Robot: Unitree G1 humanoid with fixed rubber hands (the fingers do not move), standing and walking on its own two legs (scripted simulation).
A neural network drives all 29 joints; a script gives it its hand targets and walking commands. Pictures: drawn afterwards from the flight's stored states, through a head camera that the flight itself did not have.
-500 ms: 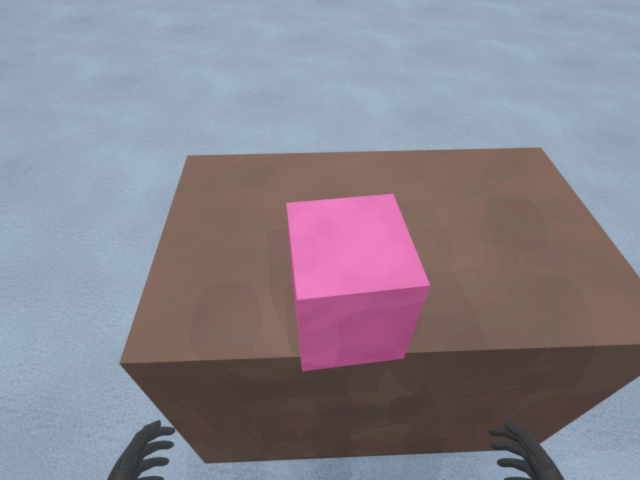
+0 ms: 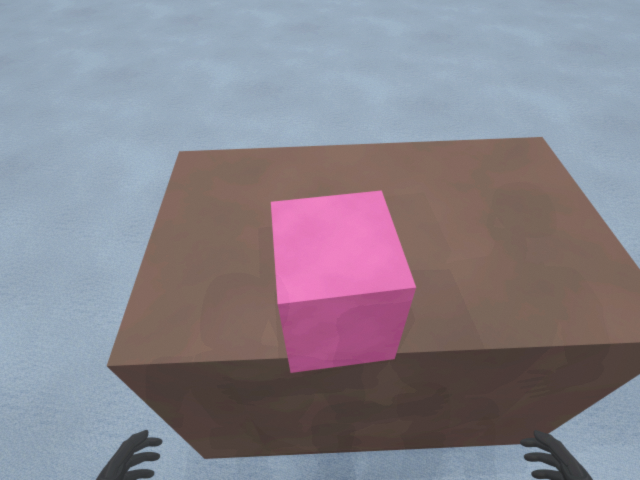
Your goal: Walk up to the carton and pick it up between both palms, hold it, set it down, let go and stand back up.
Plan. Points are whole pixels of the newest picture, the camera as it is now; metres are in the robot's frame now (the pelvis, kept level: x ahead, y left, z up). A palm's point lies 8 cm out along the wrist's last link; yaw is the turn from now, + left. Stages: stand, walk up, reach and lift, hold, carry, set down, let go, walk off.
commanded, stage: walk up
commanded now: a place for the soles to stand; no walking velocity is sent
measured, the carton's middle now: (335, 283) +0.40 -0.01 -0.01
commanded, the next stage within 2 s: none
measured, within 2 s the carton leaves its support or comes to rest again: neither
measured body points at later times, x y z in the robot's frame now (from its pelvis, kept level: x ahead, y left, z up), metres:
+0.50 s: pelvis +0.01 -0.02 +0.00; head +0.05 -0.02 +0.44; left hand +0.12 +0.27 -0.10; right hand +0.15 -0.32 -0.09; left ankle +0.06 +0.11 -0.70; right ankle +0.00 -0.10 -0.71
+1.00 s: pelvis -0.02 -0.04 -0.01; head +0.02 -0.04 +0.44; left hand +0.10 +0.25 -0.10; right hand +0.11 -0.34 -0.10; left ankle +0.04 +0.10 -0.70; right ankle -0.02 -0.11 -0.71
